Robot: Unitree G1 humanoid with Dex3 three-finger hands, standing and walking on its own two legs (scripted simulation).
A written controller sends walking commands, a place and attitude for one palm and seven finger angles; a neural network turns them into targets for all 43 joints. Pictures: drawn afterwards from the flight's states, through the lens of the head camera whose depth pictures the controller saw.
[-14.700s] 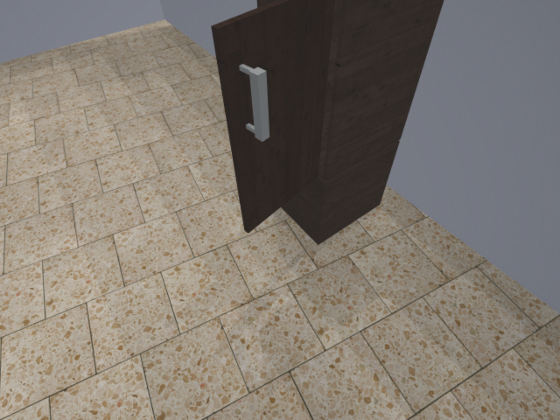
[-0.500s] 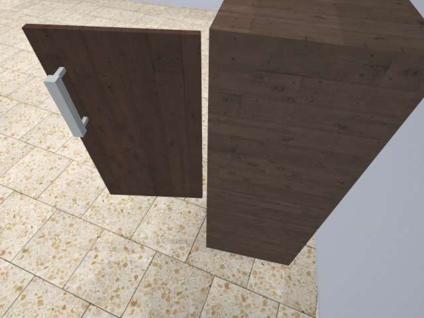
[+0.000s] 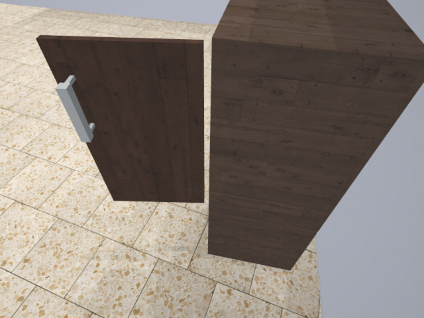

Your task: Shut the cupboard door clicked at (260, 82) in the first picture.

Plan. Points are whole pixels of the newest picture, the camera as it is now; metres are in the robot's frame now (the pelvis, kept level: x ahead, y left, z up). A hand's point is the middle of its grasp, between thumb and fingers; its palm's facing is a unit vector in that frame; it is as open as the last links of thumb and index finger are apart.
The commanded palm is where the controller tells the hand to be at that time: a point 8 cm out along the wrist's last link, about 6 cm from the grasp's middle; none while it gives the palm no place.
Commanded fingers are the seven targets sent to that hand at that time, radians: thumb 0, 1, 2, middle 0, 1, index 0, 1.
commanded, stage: look again from close up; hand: left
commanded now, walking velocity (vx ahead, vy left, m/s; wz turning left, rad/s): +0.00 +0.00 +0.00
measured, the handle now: (79, 109) +0.53 +0.35 +0.10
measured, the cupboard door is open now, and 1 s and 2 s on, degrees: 100 100 100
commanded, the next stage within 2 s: shuffle to correct the standing spot in 0.24 s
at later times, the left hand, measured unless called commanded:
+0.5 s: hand out of the picture -0.03 +0.19 -0.18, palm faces +0.03 -0.99 -0.16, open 7.4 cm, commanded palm none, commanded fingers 0.00 0.90 0.90 -0.20 -0.30 -0.20 -0.30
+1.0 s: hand out of the picture +0.14 +0.25 -0.16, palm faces +0.04 -0.98 -0.19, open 7.4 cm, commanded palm none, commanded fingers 0.00 0.90 0.90 -0.20 -0.30 -0.20 -0.30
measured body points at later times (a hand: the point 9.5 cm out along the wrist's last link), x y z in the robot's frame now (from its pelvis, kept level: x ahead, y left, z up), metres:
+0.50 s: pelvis -0.01 +0.03 +0.00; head +0.00 +0.04 +0.45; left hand -0.03 +0.25 -0.16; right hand -0.01 -0.19 -0.15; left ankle +0.00 +0.10 -0.73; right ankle -0.04 -0.11 -0.73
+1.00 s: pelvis +0.07 +0.07 +0.00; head +0.11 +0.07 +0.45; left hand +0.14 +0.30 -0.15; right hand +0.04 -0.14 -0.15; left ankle +0.00 +0.10 -0.73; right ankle +0.10 -0.03 -0.68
